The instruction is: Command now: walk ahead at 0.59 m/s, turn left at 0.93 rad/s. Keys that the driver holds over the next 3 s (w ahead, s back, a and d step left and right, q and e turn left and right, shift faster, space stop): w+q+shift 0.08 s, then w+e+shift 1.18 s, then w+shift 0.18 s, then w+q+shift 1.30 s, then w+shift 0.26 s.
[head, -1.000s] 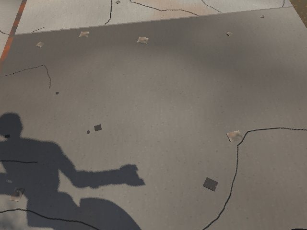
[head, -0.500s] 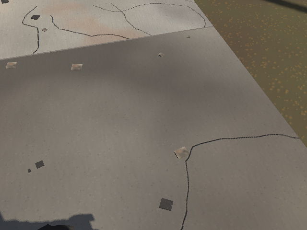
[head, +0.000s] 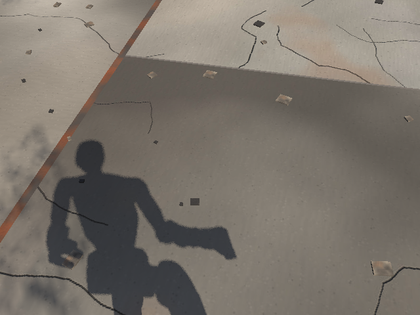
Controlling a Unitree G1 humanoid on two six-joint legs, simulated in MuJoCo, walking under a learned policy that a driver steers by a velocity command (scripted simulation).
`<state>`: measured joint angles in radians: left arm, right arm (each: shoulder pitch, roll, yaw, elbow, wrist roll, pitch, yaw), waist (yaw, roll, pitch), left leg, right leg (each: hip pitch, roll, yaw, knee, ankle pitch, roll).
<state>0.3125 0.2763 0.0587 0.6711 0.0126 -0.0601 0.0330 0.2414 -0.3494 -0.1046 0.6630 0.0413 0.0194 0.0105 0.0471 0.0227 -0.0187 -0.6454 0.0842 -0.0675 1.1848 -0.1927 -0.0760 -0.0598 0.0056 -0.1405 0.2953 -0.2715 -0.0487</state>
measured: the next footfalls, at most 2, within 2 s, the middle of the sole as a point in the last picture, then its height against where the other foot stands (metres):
left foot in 0.34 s outside the picture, level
right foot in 0.82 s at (222, 248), level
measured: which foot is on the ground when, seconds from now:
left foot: up 0.00-0.32, down 0.34-0.82, up 0.84-1.00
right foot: down 0.00-0.34, up 0.36-0.80, down 0.82-1.00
